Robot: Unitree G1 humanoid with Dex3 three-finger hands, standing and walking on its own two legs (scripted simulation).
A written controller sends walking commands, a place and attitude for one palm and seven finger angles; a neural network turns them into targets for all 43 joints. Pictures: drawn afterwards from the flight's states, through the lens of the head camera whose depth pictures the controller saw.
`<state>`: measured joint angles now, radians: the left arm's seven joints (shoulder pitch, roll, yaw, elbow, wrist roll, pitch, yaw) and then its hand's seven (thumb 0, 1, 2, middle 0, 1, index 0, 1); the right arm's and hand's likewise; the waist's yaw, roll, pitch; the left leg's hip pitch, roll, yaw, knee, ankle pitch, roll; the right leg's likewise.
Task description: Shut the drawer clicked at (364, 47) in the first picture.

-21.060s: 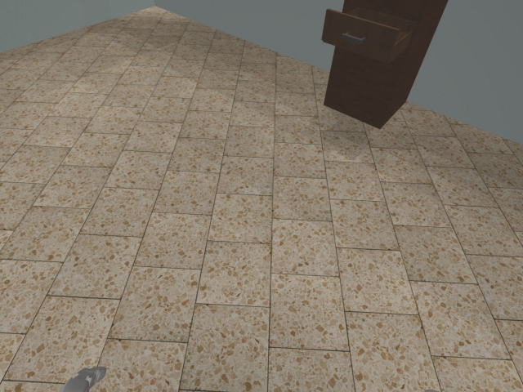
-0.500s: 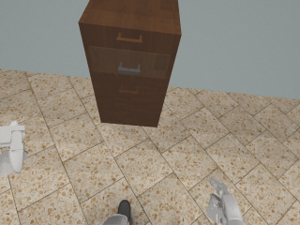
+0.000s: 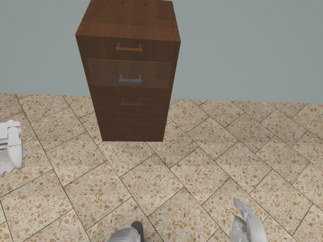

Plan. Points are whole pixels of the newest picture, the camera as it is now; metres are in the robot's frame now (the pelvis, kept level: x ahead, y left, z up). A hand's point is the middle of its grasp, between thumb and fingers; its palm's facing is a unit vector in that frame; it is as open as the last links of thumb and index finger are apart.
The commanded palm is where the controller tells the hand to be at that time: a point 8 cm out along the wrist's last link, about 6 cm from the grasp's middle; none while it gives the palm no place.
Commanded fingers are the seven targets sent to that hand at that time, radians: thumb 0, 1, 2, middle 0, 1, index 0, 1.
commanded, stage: stop stepping back and stand still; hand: left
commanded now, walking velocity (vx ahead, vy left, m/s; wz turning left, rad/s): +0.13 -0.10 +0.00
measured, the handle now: (130, 78) +0.83 +0.15 -0.15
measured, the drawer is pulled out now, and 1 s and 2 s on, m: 0.00 0.00 0.00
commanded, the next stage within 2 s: let the arm hang, fingers relaxed in 0.82 s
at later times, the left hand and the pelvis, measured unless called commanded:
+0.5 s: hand (22, 155) +0.21 +0.23 +0.20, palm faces +0.26 -0.82 -0.50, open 3.3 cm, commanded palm +0.13 +0.30 +0.20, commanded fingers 0.00 0.90 0.90 -1.40 -1.60 -1.40 -1.60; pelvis +0.01 +0.01 +0.01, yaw +2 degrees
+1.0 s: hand (26, 177) +0.22 +0.27 +0.10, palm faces +0.20 -0.84 -0.50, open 3.2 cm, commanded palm none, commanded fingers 0.00 0.90 0.90 -1.20 -1.38 -1.20 -1.38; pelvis +0.02 +0.03 +0.01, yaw +3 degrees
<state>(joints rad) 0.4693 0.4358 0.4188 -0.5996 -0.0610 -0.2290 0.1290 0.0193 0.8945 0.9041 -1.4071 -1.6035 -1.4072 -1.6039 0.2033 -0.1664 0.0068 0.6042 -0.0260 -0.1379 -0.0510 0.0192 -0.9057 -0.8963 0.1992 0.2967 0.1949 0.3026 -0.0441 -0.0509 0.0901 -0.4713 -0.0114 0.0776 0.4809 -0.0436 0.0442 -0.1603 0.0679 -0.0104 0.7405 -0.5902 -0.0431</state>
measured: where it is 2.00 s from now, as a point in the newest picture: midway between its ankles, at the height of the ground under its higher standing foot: outside the picture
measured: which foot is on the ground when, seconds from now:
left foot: down 0.00-0.06, up 0.08-0.22, down 0.24-1.00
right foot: up 0.00-0.02, down 0.04-1.00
